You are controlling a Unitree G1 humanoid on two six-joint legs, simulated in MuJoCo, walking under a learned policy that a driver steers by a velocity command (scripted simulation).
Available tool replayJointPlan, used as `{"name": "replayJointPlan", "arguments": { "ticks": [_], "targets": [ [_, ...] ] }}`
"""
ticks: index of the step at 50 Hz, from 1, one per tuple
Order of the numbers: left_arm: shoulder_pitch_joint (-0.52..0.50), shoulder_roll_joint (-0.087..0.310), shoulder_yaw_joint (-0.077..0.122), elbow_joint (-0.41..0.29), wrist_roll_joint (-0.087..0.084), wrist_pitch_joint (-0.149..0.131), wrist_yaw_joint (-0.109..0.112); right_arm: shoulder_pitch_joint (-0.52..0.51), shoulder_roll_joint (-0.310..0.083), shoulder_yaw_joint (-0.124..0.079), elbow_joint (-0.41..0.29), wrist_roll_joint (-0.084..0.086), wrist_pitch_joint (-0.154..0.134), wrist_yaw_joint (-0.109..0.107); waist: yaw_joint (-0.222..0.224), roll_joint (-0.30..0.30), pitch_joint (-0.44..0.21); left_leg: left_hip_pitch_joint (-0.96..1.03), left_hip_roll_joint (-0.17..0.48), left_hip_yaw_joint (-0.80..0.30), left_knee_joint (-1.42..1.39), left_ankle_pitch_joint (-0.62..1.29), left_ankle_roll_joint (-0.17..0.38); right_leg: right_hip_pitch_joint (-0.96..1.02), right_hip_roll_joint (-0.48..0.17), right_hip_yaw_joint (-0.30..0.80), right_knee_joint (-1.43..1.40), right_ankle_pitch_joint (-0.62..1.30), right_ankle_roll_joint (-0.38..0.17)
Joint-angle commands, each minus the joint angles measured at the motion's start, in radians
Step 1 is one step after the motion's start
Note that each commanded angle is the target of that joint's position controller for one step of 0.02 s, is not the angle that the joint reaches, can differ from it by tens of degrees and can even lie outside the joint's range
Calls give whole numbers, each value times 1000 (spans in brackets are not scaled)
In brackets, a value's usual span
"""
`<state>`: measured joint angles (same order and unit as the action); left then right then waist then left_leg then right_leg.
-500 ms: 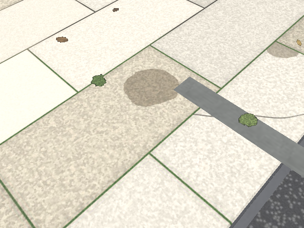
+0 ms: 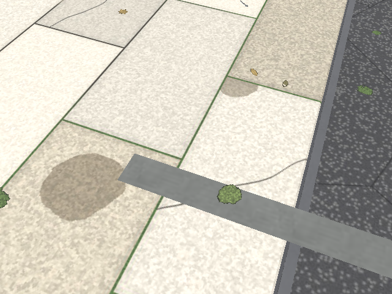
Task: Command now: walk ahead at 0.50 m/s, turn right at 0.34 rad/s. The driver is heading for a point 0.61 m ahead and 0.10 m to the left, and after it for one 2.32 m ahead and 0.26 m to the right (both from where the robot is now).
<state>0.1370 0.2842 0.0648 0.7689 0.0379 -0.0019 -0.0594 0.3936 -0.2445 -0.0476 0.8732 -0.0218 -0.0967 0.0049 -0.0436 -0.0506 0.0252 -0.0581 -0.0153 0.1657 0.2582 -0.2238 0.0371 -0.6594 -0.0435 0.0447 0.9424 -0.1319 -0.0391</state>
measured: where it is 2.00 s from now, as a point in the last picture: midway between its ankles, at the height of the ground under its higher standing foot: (181, 156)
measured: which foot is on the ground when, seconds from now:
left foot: down 0.00-0.18, up 0.20-0.72, down 0.74-1.00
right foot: up 0.00-0.16, down 0.18-0.72, up 0.74-1.00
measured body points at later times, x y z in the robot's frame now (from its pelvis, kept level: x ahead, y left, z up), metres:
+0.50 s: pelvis +0.26 -0.05 +0.00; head +0.27 -0.07 +0.45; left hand +0.26 +0.21 -0.13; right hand +0.35 -0.31 -0.14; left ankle +0.36 +0.11 -0.67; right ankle +0.20 -0.11 -0.75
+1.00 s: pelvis +0.52 +0.02 +0.00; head +0.54 +0.03 +0.45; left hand +0.56 +0.29 -0.14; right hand +0.62 -0.23 -0.13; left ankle +0.48 +0.05 -0.75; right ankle +0.62 -0.13 -0.66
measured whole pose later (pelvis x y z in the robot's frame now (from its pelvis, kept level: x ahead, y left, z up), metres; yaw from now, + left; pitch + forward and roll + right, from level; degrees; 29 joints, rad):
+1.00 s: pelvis +0.52 +0.02 +0.00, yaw +12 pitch +0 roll +1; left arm 0.22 0.24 0.04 0.85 0.02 -0.03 -0.02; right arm 0.32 -0.24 -0.05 0.91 -0.02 -0.07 0.01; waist 0.00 -0.04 0.04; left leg -0.08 -0.12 0.07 0.26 -0.19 0.13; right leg -0.63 -0.11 0.03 1.06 -0.20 -0.02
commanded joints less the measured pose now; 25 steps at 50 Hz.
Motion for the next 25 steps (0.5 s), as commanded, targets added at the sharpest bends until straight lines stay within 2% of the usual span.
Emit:
{"name": "replayJointPlan", "arguments": {
  "ticks": [1, 4, 6, 7, 8, 9, 10, 11, 12, 13, 14, 15, 16, 18, 20, 23, 25],
  "targets": [
    [-84, -11, -22, -82, 0, -18, -10, -18, -110, -18, -46, 4, -16, 4, 17, 141, 37, -61, 227, -85, -123, 349, 111, 64, 8, -59, -193, 90, -1],
    [-156, -1, -29, -108, 3, -23, -9, 48, -136, -22, -8, 5, -4, 0, -3, 143, 50, 16, 264, -84, -100, 411, 111, 109, 16, -106, -307, 38, -26],
    [-155, 13, -27, -110, 9, -30, -1, 71, -153, -25, 15, 5, 10, -4, 7, 149, 41, 85, 283, -80, -32, 561, 108, 150, 37, -128, -361, -45, -56],
    [-115, 20, -24, -97, 13, -35, 5, 74, -162, -25, 24, 5, 16, -6, 28, 157, 14, 109, 282, -69, 45, 707, 102, 217, 65, -142, -391, -83, -74],
    [-9, 29, -16, -61, 18, -46, 12, 75, -164, -24, 32, 10, 25, -8, 80, 145, -45, 106, 264, -43, 184, 800, 89, 354, 95, -153, -459, -64, -97],
    [146, 60, -1, -3, 30, -57, 23, 76, -147, -16, 29, 16, 28, -9, 140, 114, -142, 10, 230, -13, 369, 721, 68, 584, 84, -127, -487, -30, -122],
    [300, 151, 22, 22, 51, -62, 40, 74, -84, 4, -23, 31, 24, -3, 192, -19, -282, -260, 169, 11, 680, 352, 35, 887, -170, 171, -502, -132, -193],
    [326, 230, 42, 30, 22, -53, 50, 128, -45, 7, -49, 30, 26, 5, 152, -180, -355, -537, 4, -41, 965, -337, 7, 1019, -399, 596, -614, -39, -298],
    [287, 195, 39, 33, -15, -48, 55, 22, -133, -20, -49, 10, 35, -3, 157, -33, -253, -621, 52, -173, 1021, -271, 19, 937, -340, 507, -616, 16, -274],
    [212, 137, 22, 34, -17, -53, 56, -16, -105, -14, -61, 20, 28, 2, 117, -22, -126, -625, 81, -192, 989, -191, 28, 799, -300, 350, -641, 88, -241],
    [158, 82, 7, 31, -13, -60, 53, -13, -87, -11, -47, 23, 28, 5, 81, 6, -69, -578, 104, -198, 921, -139, 29, 688, -250, 249, -683, 127, -194],
    [128, 52, -1, 34, -16, -69, 54, 6, -79, -13, -31, 11, 40, 7, 51, -9, -33, -529, 113, -200, 879, -114, 23, 608, -215, 176, -716, 143, -159],
    [112, 29, -8, 38, -18, -76, 56, 41, -65, -11, -11, -1, 55, 13, 27, -26, -24, -480, 115, -203, 859, -91, 14, 552, -191, 119, -749, 140, -139],
    [140, 36, -6, 58, -20, -95, 58, 36, -54, -17, -8, -5, 72, 26, 16, -23, -15, -480, 103, -202, 859, -41, 7, 529, -181, 65, -789, 178, -136],
    [167, 49, -1, 77, -22, -107, 60, -25, -46, -20, -23, -5, 80, 32, 19, -18, 19, -546, 110, -208, 833, 31, 0, 532, -179, 10, -823, 179, -131],
    [207, 41, -4, 98, -19, -111, 62, -125, -44, -21, -51, -5, 82, 35, 38, -7, 55, -636, 108, -211, 751, 131, -9, 567, -173, -58, -838, 212, -124],
    [215, 39, -7, 108, -21, -112, 64, -185, -34, -14, -71, -6, 78, 38, 45, -7, 66, -637, 101, -185, 650, 197, -9, 583, -161, -112, -834, 255, -113]
  ]
}}
Velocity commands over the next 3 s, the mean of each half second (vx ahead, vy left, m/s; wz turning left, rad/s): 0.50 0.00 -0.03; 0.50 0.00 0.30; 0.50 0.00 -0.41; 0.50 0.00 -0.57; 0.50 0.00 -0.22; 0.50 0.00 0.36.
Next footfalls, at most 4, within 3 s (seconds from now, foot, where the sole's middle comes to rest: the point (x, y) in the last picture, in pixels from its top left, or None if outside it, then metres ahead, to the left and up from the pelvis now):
0.18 right None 0.24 -0.12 -0.78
0.74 left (171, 282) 0.52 0.07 -0.78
1.30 right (196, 200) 0.84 -0.03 -0.78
1.80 left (162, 138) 1.17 0.11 -0.78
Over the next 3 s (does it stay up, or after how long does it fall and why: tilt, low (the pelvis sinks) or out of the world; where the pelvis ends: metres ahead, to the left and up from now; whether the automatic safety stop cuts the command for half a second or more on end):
stays up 1.55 -0.17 -0.02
